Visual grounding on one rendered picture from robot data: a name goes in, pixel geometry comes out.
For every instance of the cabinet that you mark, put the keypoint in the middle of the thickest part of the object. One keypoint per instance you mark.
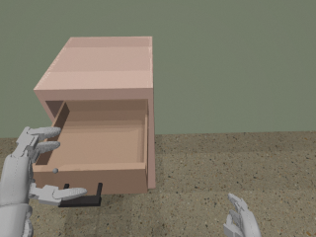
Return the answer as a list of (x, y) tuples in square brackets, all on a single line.
[(102, 68)]

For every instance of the handle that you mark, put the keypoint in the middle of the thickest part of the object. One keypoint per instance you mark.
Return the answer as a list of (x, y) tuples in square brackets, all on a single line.
[(83, 201)]

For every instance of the left robot hand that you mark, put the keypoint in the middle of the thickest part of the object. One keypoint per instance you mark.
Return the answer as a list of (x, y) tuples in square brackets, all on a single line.
[(17, 172)]

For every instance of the drawer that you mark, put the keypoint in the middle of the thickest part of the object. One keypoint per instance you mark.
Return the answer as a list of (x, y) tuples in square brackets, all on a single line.
[(101, 141)]

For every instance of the left robot forearm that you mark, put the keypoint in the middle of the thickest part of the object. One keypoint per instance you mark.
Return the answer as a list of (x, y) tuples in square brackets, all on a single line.
[(15, 220)]

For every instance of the right robot hand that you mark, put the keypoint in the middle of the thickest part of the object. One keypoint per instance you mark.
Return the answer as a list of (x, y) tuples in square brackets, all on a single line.
[(246, 222)]

